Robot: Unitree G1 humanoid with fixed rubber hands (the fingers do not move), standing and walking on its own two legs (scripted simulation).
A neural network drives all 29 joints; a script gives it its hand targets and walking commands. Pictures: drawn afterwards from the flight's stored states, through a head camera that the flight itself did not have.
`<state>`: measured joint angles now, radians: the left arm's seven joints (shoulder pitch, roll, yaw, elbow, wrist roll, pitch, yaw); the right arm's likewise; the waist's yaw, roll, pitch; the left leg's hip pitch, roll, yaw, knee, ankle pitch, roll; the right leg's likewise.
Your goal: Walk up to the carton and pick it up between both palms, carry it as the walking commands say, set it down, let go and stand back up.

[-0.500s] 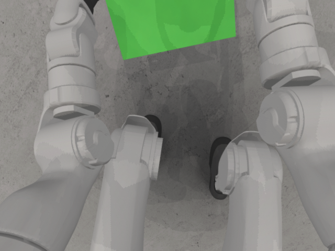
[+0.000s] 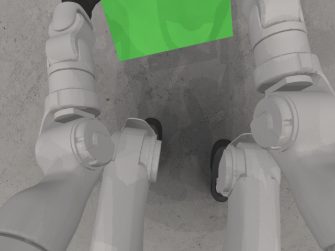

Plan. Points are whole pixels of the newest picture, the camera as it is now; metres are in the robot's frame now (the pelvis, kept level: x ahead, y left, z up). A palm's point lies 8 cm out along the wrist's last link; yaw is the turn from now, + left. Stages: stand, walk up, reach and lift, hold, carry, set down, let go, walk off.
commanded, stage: set down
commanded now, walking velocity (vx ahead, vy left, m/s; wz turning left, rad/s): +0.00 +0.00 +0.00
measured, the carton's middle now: out of the picture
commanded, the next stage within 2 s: none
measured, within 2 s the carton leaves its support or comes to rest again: rests again in 0.70 s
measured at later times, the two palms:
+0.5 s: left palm (78, 3) +0.51 +0.23 -0.15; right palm out of the picture +0.59 -0.06 -0.16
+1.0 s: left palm (80, 25) +0.48 +0.24 -0.18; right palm out of the picture +0.57 -0.10 -0.18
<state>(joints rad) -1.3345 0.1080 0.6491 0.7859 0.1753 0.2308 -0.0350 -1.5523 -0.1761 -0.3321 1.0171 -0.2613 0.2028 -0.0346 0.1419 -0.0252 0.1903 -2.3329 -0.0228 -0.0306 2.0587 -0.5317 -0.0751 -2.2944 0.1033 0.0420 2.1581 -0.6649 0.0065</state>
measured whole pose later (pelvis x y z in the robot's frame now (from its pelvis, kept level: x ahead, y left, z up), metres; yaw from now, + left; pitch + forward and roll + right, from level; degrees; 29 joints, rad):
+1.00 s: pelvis -0.02 +0.01 -0.01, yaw -1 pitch +38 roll +3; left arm -1.40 0.24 0.37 1.11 -0.14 0.04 0.13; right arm -1.60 -0.43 0.10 1.19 0.14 0.13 -0.06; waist 0.15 0.01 0.36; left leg -2.27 -0.02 0.00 2.09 -0.49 -0.05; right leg -2.23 0.11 0.07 2.20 -0.63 0.04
